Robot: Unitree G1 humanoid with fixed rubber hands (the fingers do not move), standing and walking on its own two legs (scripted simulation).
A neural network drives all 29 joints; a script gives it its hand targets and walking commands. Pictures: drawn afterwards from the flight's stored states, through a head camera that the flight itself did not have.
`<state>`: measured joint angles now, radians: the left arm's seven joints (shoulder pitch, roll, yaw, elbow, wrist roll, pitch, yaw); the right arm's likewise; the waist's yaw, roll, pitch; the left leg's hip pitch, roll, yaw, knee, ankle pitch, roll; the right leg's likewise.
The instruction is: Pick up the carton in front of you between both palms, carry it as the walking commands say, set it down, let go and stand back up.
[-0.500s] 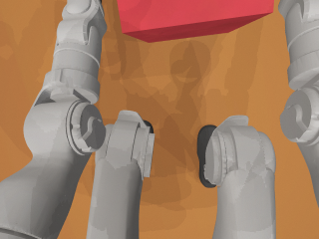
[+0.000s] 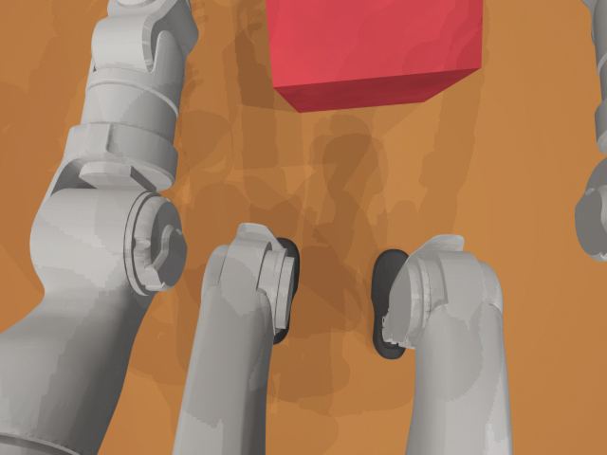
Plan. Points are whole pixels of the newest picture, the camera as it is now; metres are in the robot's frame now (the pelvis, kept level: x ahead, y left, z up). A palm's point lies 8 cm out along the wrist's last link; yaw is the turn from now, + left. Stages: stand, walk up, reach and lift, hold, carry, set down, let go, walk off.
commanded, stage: set down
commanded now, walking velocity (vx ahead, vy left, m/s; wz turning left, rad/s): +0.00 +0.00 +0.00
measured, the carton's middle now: (362, 15) +0.59 -0.02 -0.29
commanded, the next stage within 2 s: let go in 0.74 s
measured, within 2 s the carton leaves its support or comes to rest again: neither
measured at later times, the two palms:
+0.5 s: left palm out of the picture +0.57 +0.18 +0.03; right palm out of the picture +0.61 -0.22 +0.04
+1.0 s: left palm out of the picture +0.53 +0.18 +0.14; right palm out of the picture +0.55 -0.23 +0.15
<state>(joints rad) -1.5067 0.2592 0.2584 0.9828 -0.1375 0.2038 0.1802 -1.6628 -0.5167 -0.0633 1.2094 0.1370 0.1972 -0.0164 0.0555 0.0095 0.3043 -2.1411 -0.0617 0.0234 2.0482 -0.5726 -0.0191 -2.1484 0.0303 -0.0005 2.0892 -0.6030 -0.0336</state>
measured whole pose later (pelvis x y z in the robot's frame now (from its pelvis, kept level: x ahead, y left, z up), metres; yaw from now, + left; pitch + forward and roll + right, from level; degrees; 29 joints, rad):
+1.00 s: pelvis +0.05 +0.00 +0.26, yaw -3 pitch +43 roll +1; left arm -0.95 0.18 0.31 0.70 0.10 0.19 0.02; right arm -1.08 -0.30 -0.31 0.86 -0.13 0.19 0.02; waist 0.03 0.00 0.00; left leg -1.43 -0.04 -0.04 0.96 -0.29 -0.01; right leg -1.43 0.06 0.04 0.97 -0.30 -0.02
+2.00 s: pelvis +0.12 +0.00 +0.36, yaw -2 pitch -5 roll +0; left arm 0.21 0.21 0.04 0.42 0.01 0.14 -0.07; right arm 0.23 -0.21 -0.04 0.42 -0.01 0.13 0.08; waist 0.00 -0.01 0.11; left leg -0.09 -0.03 -0.05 0.45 -0.28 0.01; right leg -0.08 0.04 0.04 0.44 -0.28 -0.02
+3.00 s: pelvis +0.14 +0.01 +0.36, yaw -2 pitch -1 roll +0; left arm 0.15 0.35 0.03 0.84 0.03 0.00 0.02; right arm 0.16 -0.35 -0.03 0.83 -0.03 -0.01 -0.02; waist 0.00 -0.01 0.01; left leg -0.14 -0.04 -0.04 0.45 -0.29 0.03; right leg -0.12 0.02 0.04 0.43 -0.29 0.00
